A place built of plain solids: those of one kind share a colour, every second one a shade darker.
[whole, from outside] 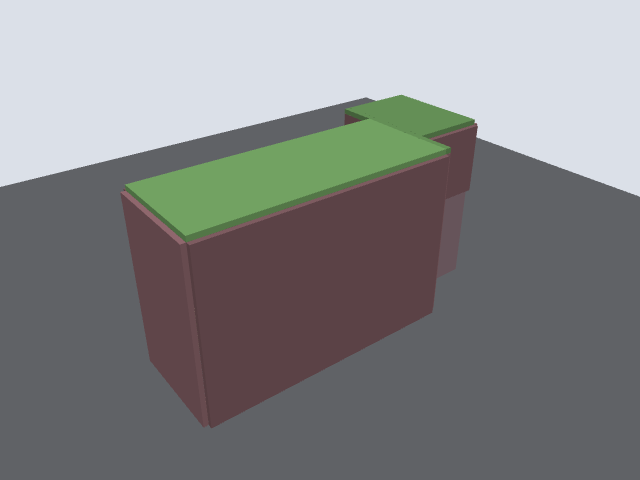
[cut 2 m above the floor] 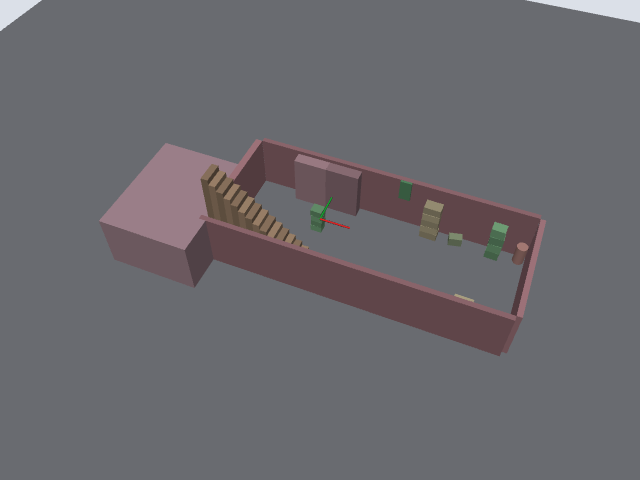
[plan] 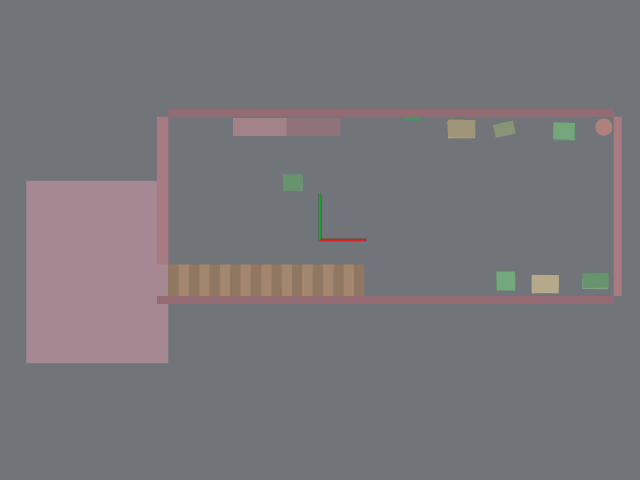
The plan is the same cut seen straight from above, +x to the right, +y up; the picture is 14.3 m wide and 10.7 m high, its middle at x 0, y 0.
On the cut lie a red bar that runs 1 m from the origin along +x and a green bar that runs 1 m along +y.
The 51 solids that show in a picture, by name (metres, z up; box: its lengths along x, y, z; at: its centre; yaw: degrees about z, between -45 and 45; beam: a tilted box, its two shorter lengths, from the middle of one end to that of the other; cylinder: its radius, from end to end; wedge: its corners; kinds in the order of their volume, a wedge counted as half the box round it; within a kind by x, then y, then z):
{
 "floor_1": {"box": [3.17, 4.07, 4.22], "at": [-4.97, -0.71, 1.81]},
 "wall_1": {"box": [2.92, 0.18, 2.75], "at": [-5.09, 1.41, 5.3]},
 "wall_2": {"box": [0.25, 1.5, 2.75], "at": [-3.51, -2.0, 5.3]},
 "wall_3": {"box": [0.25, 3.3, 6.72], "at": [-3.51, 1.1, 3.31]},
 "wall_4": {"box": [10.18, 0.18, 6.72], "at": [1.46, -1.34, 3.31]},
 "wall_5": {"box": [9.93, 0.18, 6.72], "at": [1.58, 2.84, 3.31]},
 "wall_6": {"box": [0.18, 4.0, 6.72], "at": [6.64, 0.75, 3.31]},
 "roof_1": {"box": [2.92, 4.07, 0.2], "at": [-5.09, -0.71, 6.77]},
 "roof_2": {"box": [0.25, 5.5, 0.2], "at": [-3.51, 0.0, 6.77]},
 "roof_3": {"box": [9.93, 4.0, 0.2], "at": [1.58, 0.75, 6.77]},
 "tread_1": {"wedge": [[-3.39, -1.25, -0.05], [-3.39, -1.25, 3.72], [-3.39, -0.55, -0.05], [-3.39, -0.55, 3.72], [-3.15, -1.25, -0.05], [-3.15, -1.25, 3.72], [-3.15, -0.55, -0.05], [-3.15, -0.55, 3.72]]},
 "tread_2": {"wedge": [[-3.16, -0.55, -0.05], [-3.16, -0.55, 3.53], [-3.15, -1.25, -0.05], [-3.15, -1.25, 3.53], [-2.92, -1.25, -0.05], [-2.92, -1.25, 3.53], [-2.92, -0.55, -0.05], [-2.92, -0.55, 3.53]]},
 "tread_3": {"wedge": [[-2.93, -1.25, -0.05], [-2.93, -1.25, 3.33], [-2.92, -0.55, -0.05], [-2.92, -0.55, 3.33], [-2.69, -1.25, -0.05], [-2.69, -1.25, 3.33], [-2.69, -0.55, -0.05], [-2.69, -0.55, 3.33]]},
 "tread_4": {"wedge": [[-2.69, -1.25, -0.05], [-2.69, -1.25, 3.13], [-2.69, -0.55, -0.05], [-2.69, -0.55, 3.14], [-2.46, -1.25, -0.05], [-2.46, -1.25, 3.14], [-2.46, -0.55, -0.05], [-2.46, -0.55, 3.14]]},
 "tread_5": {"wedge": [[-2.47, -1.25, -0.05], [-2.47, -1.25, 2.94], [-2.47, -0.55, -0.05], [-2.47, -0.55, 2.94], [-2.23, -1.25, -0.05], [-2.23, -1.25, 2.94], [-2.23, -0.55, -0.05], [-2.23, -0.55, 2.94]]},
 "tread_6": {"wedge": [[-2.24, -1.25, -0.05], [-2.24, -1.25, 2.74], [-2.23, -0.55, -0.05], [-2.23, -0.55, 2.74], [-2.01, -1.25, -0.05], [-2.01, -1.25, 2.74], [-2.0, -0.55, -0.05], [-2.0, -0.55, 2.74]]},
 "tread_7": {"wedge": [[-2.01, -1.25, -0.05], [-2.01, -1.25, 2.55], [-2.01, -0.55, -0.05], [-2.01, -0.55, 2.55], [-1.77, -1.25, -0.05], [-1.77, -1.25, 2.55], [-1.77, -0.55, -0.05], [-1.77, -0.55, 2.55]]},
 "tread_8": {"wedge": [[-1.77, -1.25, -0.05], [-1.77, -1.25, 2.35], [-1.77, -0.55, -0.05], [-1.77, -0.55, 2.35], [-1.54, -1.25, -0.05], [-1.54, -1.25, 2.35], [-1.54, -0.55, -0.05], [-1.54, -0.55, 2.35]]},
 "tread_9": {"wedge": [[-1.55, -1.25, -0.05], [-1.55, -1.25, 2.16], [-1.55, -0.55, -0.05], [-1.55, -0.55, 2.15], [-1.31, -1.25, -0.05], [-1.31, -1.25, 2.16], [-1.31, -0.55, -0.05], [-1.31, -0.55, 2.16]]},
 "tread_10": {"wedge": [[-1.31, -1.25, -0.05], [-1.31, -1.25, 1.96], [-1.31, -0.55, -0.05], [-1.31, -0.55, 1.96], [-1.08, -1.25, -0.05], [-1.08, -1.25, 1.96], [-1.08, -0.55, -0.05], [-1.08, -0.55, 1.96]]},
 "tread_11": {"wedge": [[-1.09, -1.25, -0.05], [-1.09, -1.25, 1.76], [-1.08, -0.55, -0.05], [-1.08, -0.55, 1.76], [-0.85, -1.25, -0.05], [-0.85, -1.25, 1.76], [-0.85, -0.55, -0.05], [-0.85, -0.55, 1.76]]},
 "tread_12": {"wedge": [[-0.85, -1.25, -0.05], [-0.85, -1.25, 1.56], [-0.85, -0.55, -0.05], [-0.85, -0.55, 1.56], [-0.63, -1.25, -0.05], [-0.63, -1.25, 1.56], [-0.62, -0.55, -0.05], [-0.62, -0.55, 1.57]]},
 "tread_13": {"wedge": [[-0.63, -1.25, -0.05], [-0.63, -1.25, 1.37], [-0.63, -0.55, -0.05], [-0.63, -0.55, 1.37], [-0.4, -1.25, -0.05], [-0.4, -1.25, 1.37], [-0.4, -0.55, -0.05], [-0.4, -0.55, 1.37]]},
 "tread_14": {"wedge": [[-0.4, -1.25, -0.05], [-0.4, -1.25, 1.17], [-0.4, -0.55, -0.05], [-0.4, -0.55, 1.18], [-0.16, -1.25, -0.05], [-0.16, -1.25, 1.18], [-0.16, -0.55, -0.05], [-0.16, -0.55, 1.18]]},
 "tread_15": {"wedge": [[-0.17, -1.25, -0.05], [-0.17, -1.25, 0.98], [-0.17, -0.55, -0.05], [-0.17, -0.55, 0.98], [0.07, -1.25, -0.05], [0.07, -1.25, 0.98], [0.07, -0.55, -0.05], [0.07, -0.55, 0.98]]},
 "tread_16": {"wedge": [[0.06, -1.25, -0.05], [0.06, -1.25, 0.78], [0.06, -0.55, -0.05], [0.06, -0.55, 0.78], [0.3, -1.25, -0.05], [0.3, -1.25, 0.79], [0.3, -0.55, -0.05], [0.3, -0.55, 0.79]]},
 "tread_17": {"wedge": [[0.3, -1.25, -0.05], [0.3, -1.25, 0.59], [0.3, -0.55, -0.05], [0.3, -0.55, 0.59], [0.53, -1.25, -0.05], [0.53, -1.25, 0.59], [0.53, -0.55, -0.05], [0.53, -0.55, 0.59]]},
 "tread_18": {"wedge": [[0.53, -1.25, -0.05], [0.53, -1.25, 0.39], [0.53, -0.55, -0.05], [0.53, -0.55, 0.39], [0.76, -1.25, -0.05], [0.76, -1.25, 0.39], [0.76, -0.55, -0.05], [0.76, -0.55, 0.39]]},
 "tread_19": {"wedge": [[0.75, -1.25, -0.05], [0.75, -1.25, 0.2], [0.75, -0.55, -0.05], [0.75, -0.55, 0.2], [0.99, -1.25, -0.05], [0.99, -1.25, 0.2], [0.99, -0.55, -0.05], [0.99, -0.55, 0.2]]},
 "plant_1": {"box": [1.2, 0.4, 1.95], "at": [-1.34, 2.52, 0.93]},
 "plant_2": {"box": [1.2, 0.4, 1.95], "at": [-0.14, 2.52, 0.93]},
 "carton_1": {"box": [0.41, 0.36, 0.31], "at": [-0.62, 1.28, 0.1], "yaw": 0.4},
 "carton_2": {"box": [0.41, 0.36, 0.26], "at": [-0.61, 1.27, 0.89], "yaw": -3.0},
 "carton_3": {"box": [0.41, 0.36, 0.26], "at": [-0.6, 1.28, 0.38], "yaw": -3.0},
 "carton_4": {"box": [0.41, 0.36, 0.26], "at": [-0.59, 1.27, 0.64], "yaw": 0.6},
 "carton_5": {"box": [0.41, 0.42, 0.35], "at": [4.15, -0.92, 0.52], "yaw": 0.6},
 "carton_6": {"box": [0.47, 0.37, 0.41], "at": [5.44, 2.41, 0.15], "yaw": -2.7},
 "carton_7": {"box": [0.47, 0.37, 0.36], "at": [5.44, 2.43, 1.25], "yaw": -2.0},
 "carton_8": {"box": [0.47, 0.37, 0.36], "at": [5.45, 2.41, 0.54], "yaw": 0.6},
 "carton_9": {"box": [0.47, 0.37, 0.36], "at": [5.45, 2.42, 0.89], "yaw": 1.6},
 "carton_10": {"box": [0.57, 0.33, 0.42], "at": [6.13, -0.93, 0.63], "yaw": -0.8},
 "carton_11": {"box": [0.57, 0.33, 0.42], "at": [6.14, -0.9, 1.04], "yaw": 1.2},
 "crate_1": {"box": [0.6, 0.4, 0.3], "at": [3.15, 2.47, 0.45], "yaw": 1.6},
 "crate_2": {"box": [0.6, 0.4, 0.3], "at": [3.15, 2.48, 0.75], "yaw": -0.1},
 "crate_3": {"box": [0.6, 0.4, 0.3], "at": [3.16, 2.47, 1.05], "yaw": -0.1},
 "crate_4": {"box": [0.6, 0.4, 0.35], "at": [3.16, 2.48, 0.12], "yaw": -0.8},
 "crate_5": {"box": [0.6, 0.4, 0.3], "at": [3.16, 2.48, 1.35], "yaw": -1.4},
 "crate_6": {"box": [0.6, 0.4, 0.3], "at": [5.02, -0.98, 1.35], "yaw": -0.5},
 "bin_1": {"cylinder": 0.19, "from": [6.33, 2.52, 0.0], "to": [6.33, 2.52, 0.75]},
 "bucket_1": {"box": [0.46, 0.3, 0.39], "at": [4.11, 2.47, 0.14], "yaw": 12.9},
 "cabinet_1": {"box": [0.41, 0.09, 0.82], "at": [2.06, 2.7, 1.61]}
}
